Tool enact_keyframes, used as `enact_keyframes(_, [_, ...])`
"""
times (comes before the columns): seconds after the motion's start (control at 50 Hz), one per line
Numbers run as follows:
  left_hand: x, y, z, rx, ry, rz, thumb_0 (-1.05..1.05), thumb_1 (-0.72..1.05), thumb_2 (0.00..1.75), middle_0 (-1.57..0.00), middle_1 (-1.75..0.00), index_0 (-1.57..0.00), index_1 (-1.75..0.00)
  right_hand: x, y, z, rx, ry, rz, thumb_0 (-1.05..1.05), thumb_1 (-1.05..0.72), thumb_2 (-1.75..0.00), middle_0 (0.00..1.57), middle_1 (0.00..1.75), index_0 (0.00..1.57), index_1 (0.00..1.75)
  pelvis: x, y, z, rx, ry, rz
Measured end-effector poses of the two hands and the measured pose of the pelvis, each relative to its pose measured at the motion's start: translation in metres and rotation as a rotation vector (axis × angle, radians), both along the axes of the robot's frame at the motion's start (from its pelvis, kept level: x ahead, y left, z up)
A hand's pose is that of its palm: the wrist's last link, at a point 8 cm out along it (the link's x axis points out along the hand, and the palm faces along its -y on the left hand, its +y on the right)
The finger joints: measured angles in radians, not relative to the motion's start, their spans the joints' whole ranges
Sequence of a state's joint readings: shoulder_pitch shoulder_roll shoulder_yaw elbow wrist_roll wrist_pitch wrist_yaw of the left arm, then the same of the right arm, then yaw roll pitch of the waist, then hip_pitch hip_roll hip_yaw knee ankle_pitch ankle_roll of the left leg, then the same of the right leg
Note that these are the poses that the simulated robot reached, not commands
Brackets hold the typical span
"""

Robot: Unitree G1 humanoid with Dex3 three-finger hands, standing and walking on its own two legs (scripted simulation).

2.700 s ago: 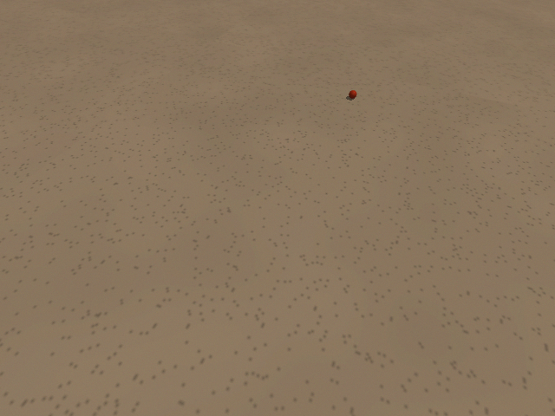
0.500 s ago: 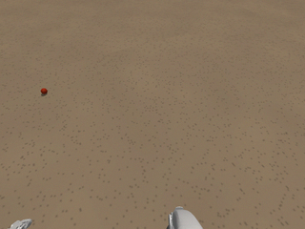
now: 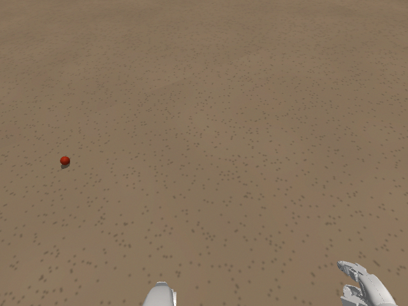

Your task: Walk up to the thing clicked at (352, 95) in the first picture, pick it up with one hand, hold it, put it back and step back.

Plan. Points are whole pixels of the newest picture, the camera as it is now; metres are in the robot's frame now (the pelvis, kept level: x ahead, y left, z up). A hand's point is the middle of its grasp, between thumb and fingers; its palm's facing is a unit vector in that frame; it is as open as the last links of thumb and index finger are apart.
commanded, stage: walk up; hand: left
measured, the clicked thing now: (65, 160) +1.04 +0.97 -0.72
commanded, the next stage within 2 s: none
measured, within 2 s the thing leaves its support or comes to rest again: neither
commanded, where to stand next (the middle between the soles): +0.66 +1.07 m, yaw -34 degrees
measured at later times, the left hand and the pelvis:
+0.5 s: hand (31, 228) +0.32 +0.47 -0.11, palm faces -0.13 -0.80 -0.59, open 7.3 cm; pelvis +0.18 +0.17 -0.01, yaw -9 degrees
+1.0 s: hand (14, 174) +0.50 +0.63 -0.13, palm faces -0.34 -0.77 -0.54, open 7.4 cm; pelvis +0.32 +0.37 +0.00, yaw -18 degrees
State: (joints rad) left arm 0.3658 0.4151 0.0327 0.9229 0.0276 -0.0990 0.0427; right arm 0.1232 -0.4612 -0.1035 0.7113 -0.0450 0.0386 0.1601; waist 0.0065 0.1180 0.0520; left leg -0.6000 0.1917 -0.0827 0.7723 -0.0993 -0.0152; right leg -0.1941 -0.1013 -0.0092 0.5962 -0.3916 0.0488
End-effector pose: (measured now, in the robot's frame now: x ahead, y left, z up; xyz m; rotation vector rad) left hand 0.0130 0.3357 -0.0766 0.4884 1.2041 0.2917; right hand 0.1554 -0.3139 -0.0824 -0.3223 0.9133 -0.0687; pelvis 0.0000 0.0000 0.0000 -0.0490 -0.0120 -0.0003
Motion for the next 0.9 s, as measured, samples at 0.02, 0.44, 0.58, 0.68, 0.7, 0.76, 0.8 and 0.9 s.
enact_keyframes(0.02, [0.008, 0.019, -0.004, 0.010, 0.015, 0.000, 0.00, 0.89, 0.90, -0.22, -0.30, -0.21, -0.30, 0.010, 0.008, 0.000, -0.017, -0.003, -0.009, 0.00, -0.90, -0.90, 0.21, 0.30, 0.21, 0.30, 0.012, 0.014, -0.005, -0.001, 0.005, -0.008])
enact_keyframes(0.44, [0.285, 0.144, 0.008, 0.079, -0.130, -0.225, 0.00, 0.90, 0.90, -0.21, -0.30, -0.21, -0.30, 0.009, 0.136, -0.052, -0.005, 0.256, -0.319, 0.01, -0.90, -0.90, 0.21, 0.30, 0.20, 0.30, 0.168, 0.151, -0.015, 0.021, -0.023, -0.150])
enact_keyframes(0.58, [0.313, 0.198, 0.021, 0.099, -0.133, -0.216, 0.00, 0.90, 0.90, -0.21, -0.30, -0.21, -0.30, 0.074, 0.186, -0.049, 0.028, 0.205, -0.283, 0.01, -0.91, -0.90, 0.21, 0.30, 0.20, 0.30, 0.204, 0.202, -0.009, 0.000, -0.028, -0.171])
enact_keyframes(0.68, [0.344, 0.258, 0.013, 0.116, -0.096, -0.239, 0.00, 0.89, 0.90, -0.21, -0.30, -0.21, -0.30, 0.105, 0.220, -0.038, -0.009, 0.176, -0.301, 0.01, -0.91, -0.90, 0.21, 0.30, 0.21, 0.30, 0.234, 0.252, -0.015, 0.007, -0.009, -0.201])
enact_keyframes(0.7, [0.353, 0.273, 0.009, 0.120, -0.090, -0.243, 0.00, 0.89, 0.90, -0.22, -0.30, -0.21, -0.30, 0.109, 0.227, -0.037, -0.026, 0.174, -0.308, 0.01, -0.90, -0.90, 0.21, 0.30, 0.21, 0.30, 0.241, 0.264, -0.018, 0.007, -0.005, -0.207])
enact_keyframes(0.76, [0.383, 0.315, -0.006, 0.136, -0.069, -0.245, 0.00, 0.89, 0.90, -0.21, -0.30, -0.21, -0.30, 0.113, 0.253, -0.036, -0.080, 0.167, -0.345, 0.00, -0.91, -0.90, 0.21, 0.30, 0.21, 0.30, 0.260, 0.298, -0.029, 0.034, -0.007, -0.229])
enact_keyframes(0.8, [0.403, 0.329, -0.010, 0.137, -0.048, -0.242, 0.00, 0.90, 0.90, -0.21, -0.30, -0.21, -0.30, 0.108, 0.274, -0.032, -0.084, 0.182, -0.383, 0.00, -0.91, -0.90, 0.21, 0.30, 0.21, 0.30, 0.271, 0.314, -0.026, 0.025, -0.003, -0.249])
enact_keyframes(0.9, [0.453, 0.330, -0.007, 0.071, -0.029, -0.312, 0.01, 0.90, 0.90, -0.21, -0.30, -0.21, -0.30, 0.088, 0.326, -0.021, -0.059, 0.264, -0.470, 0.00, -0.90, -0.90, 0.21, 0.30, 0.21, 0.30, 0.298, 0.342, -0.006, 0.033, 0.000, -0.285])
